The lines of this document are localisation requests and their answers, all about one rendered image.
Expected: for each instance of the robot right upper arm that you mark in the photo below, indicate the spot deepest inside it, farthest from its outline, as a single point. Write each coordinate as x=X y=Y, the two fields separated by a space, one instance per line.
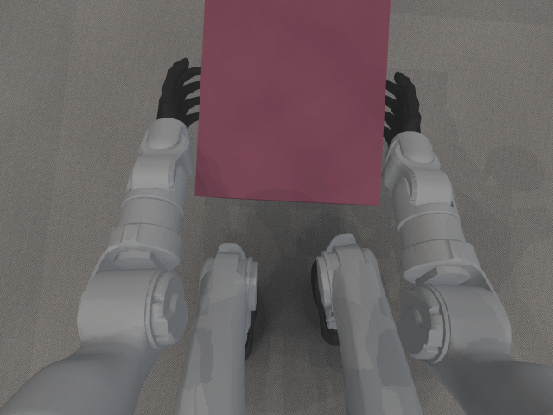
x=462 y=335

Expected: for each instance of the carton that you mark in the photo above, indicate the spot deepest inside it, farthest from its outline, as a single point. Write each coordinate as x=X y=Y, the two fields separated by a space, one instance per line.
x=292 y=100

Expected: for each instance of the right robot forearm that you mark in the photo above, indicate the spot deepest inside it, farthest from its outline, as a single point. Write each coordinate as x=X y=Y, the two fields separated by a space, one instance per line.
x=434 y=246

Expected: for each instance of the right robot shin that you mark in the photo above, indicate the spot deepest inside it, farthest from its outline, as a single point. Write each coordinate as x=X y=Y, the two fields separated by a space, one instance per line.
x=345 y=239

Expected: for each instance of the left robot forearm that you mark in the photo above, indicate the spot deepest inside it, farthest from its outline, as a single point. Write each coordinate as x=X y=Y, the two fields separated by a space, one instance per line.
x=149 y=224

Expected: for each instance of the robot left thigh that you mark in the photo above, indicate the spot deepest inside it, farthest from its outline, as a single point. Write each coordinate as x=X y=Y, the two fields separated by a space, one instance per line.
x=213 y=375

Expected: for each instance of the left robot hand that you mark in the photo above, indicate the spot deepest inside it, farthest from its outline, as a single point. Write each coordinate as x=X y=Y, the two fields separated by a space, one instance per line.
x=171 y=102

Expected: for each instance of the right robot hand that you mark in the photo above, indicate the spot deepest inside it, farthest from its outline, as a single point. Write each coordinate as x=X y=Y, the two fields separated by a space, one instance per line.
x=405 y=108

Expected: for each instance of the robot left upper arm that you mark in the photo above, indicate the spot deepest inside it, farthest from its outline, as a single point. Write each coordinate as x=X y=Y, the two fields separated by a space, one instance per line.
x=126 y=319

